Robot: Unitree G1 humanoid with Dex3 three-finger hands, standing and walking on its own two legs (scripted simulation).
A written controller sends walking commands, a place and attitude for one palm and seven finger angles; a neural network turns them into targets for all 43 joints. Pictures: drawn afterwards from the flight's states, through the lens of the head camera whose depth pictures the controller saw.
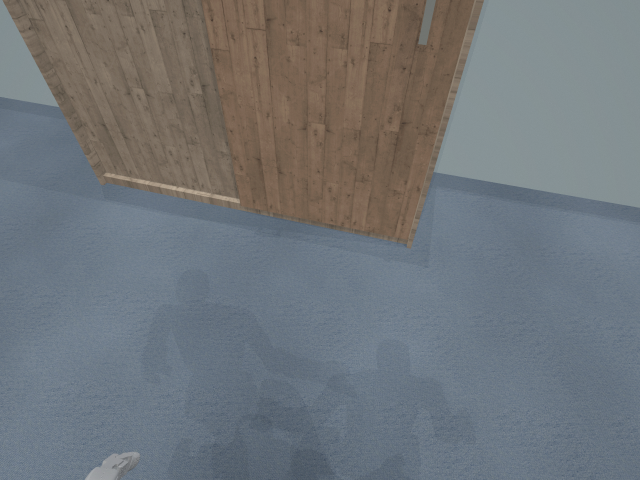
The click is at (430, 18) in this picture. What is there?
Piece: wardrobe's sliding door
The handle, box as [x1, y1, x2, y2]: [418, 0, 435, 44]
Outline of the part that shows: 435,0 426,1 418,43 426,44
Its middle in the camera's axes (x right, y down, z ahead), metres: +0.27 -0.58 +0.94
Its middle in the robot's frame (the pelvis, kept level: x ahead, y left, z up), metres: +1.13 -0.20 +0.16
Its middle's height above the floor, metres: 0.93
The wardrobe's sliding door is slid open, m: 0.00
